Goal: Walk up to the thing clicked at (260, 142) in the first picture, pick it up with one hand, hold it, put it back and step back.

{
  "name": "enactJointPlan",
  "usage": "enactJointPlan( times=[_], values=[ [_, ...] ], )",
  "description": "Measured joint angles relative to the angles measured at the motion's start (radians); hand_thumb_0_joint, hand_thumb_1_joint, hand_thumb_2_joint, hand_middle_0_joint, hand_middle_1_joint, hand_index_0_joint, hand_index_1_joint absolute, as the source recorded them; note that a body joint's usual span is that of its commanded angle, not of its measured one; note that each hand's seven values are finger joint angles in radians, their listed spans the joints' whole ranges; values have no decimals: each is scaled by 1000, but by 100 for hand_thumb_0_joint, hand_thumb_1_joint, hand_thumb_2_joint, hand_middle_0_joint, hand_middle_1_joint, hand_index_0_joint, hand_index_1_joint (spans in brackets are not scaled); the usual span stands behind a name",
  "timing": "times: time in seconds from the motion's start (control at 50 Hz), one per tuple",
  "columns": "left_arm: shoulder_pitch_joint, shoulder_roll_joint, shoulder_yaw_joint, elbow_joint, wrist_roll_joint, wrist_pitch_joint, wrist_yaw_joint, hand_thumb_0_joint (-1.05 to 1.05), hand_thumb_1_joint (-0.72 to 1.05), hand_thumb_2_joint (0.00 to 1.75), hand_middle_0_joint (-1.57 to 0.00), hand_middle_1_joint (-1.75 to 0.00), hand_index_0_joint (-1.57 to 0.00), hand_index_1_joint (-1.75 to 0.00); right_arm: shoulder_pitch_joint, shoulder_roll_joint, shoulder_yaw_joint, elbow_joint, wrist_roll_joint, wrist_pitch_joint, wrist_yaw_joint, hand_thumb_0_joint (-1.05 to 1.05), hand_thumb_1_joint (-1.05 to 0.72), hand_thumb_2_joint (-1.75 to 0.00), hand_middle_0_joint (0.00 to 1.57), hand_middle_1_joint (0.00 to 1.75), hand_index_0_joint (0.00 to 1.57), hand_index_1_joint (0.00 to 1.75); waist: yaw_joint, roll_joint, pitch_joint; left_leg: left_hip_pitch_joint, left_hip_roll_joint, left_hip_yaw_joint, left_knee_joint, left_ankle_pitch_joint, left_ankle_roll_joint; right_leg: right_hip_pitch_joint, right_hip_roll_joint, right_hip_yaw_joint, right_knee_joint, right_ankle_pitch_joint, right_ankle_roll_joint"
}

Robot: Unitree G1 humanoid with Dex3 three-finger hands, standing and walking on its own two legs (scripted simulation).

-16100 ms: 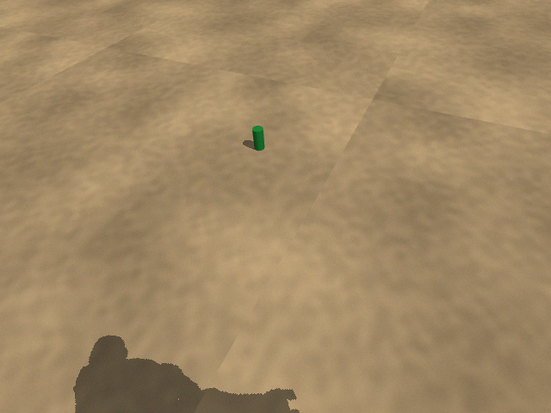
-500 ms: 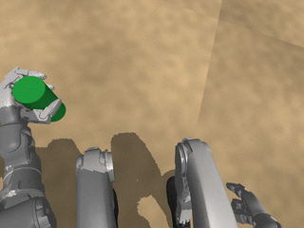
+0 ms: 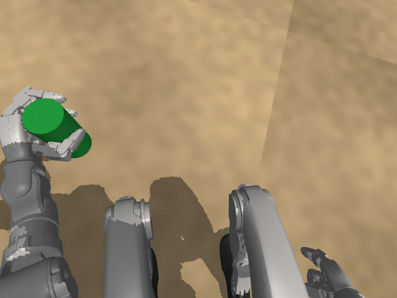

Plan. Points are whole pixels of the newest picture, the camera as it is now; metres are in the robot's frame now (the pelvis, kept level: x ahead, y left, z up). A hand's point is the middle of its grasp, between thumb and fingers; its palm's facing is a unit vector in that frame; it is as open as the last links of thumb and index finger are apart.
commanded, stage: lift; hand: left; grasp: from the side
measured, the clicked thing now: (62, 131) +0.45 +0.25 -0.04
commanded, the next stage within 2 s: hold in 1.94 s
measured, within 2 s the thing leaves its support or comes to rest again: neither
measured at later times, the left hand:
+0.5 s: hand (15, 105) +0.41 +0.24 +0.12, palm faces +0.16 -0.99 -0.03, open 9.0 cm
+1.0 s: hand out of the picture +0.40 +0.22 +0.29, palm faces +0.16 -0.99 -0.02, open 8.9 cm
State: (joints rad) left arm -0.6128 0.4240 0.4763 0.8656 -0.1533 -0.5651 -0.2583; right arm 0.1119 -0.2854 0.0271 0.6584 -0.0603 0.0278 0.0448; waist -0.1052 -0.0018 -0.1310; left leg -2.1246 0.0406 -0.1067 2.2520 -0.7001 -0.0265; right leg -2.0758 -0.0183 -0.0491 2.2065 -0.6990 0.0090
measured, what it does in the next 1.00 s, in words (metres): rises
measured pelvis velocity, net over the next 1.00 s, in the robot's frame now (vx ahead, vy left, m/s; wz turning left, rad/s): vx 0.05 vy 0.01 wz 0.06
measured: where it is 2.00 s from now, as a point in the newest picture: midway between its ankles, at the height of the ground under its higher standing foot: (192, 292)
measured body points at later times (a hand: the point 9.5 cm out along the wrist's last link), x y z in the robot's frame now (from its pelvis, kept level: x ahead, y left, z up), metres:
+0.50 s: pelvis +0.01 +0.00 +0.11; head +0.18 +0.03 +0.52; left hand +0.40 +0.29 +0.13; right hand +0.18 -0.25 -0.02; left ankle +0.08 +0.13 -0.35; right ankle +0.09 -0.12 -0.35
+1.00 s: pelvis +0.05 +0.01 +0.25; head +0.16 +0.04 +0.69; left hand +0.39 +0.27 +0.29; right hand +0.23 -0.23 +0.15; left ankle +0.08 +0.13 -0.35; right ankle +0.09 -0.12 -0.35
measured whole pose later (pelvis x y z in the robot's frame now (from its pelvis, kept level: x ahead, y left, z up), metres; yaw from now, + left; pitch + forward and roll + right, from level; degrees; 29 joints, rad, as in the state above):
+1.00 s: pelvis +0.05 +0.01 +0.25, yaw +3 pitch +22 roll -3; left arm -0.17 0.25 0.20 0.28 -0.18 -0.25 -0.07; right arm 0.18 -0.24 -0.01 0.59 0.03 -0.04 -0.04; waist -0.03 0.02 -0.15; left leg -1.20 0.05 -0.05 1.42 -0.60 -0.01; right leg -1.14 -0.02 -0.06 1.36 -0.59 0.02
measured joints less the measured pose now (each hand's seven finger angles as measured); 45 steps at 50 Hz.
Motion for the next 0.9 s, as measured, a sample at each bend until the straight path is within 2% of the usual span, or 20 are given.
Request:
enactJointPlan(
  times=[0.1,0.3,0.5,0.7,0.76,0.9],
  values=[
    [34,-21,-7,-57,-13,35,3,-2,-30,114,-79,-105,-80,-108,5,2,-10,-12,16,1,-7,1,-93,-89,20,30,21,30,13,8,-18,36,1,7,-40,2,2,34,-1,3,-38,1,0],
    [136,-63,-57,-222,-38,114,16,-2,-30,115,-79,-104,-80,-107,4,13,-23,-45,52,-7,-29,1,-92,-89,20,30,21,30,38,18,-53,144,5,18,-166,13,5,142,-3,2,-164,12,0],
    [239,-109,-131,-413,-40,220,79,-2,-31,115,-79,-104,-81,-107,4,26,-35,-59,80,-14,-55,1,-91,-89,20,30,21,30,63,21,-55,322,9,30,-333,26,9,320,-3,0,-332,26,2],
    [380,-139,-196,-582,-40,302,151,-2,-31,115,-80,-104,-81,-106,27,44,-39,-77,101,-21,-76,1,-91,-89,20,30,21,30,66,33,-54,560,12,45,-536,43,14,560,-4,1,-541,48,9],
    [423,-152,-212,-613,-48,317,167,-2,-31,115,-80,-104,-81,-106,37,46,-37,-76,104,-31,-82,1,-91,-89,20,30,21,30,68,35,-54,645,12,49,-605,51,15,645,-5,0,-611,57,10],
    [445,-159,-246,-607,-39,317,187,-2,-31,115,-80,-104,-81,-106,53,50,-37,-71,101,-60,-88,1,-91,-89,20,30,21,30,70,26,-39,822,12,54,-749,78,14,824,-5,-5,-756,85,9]
  ],
)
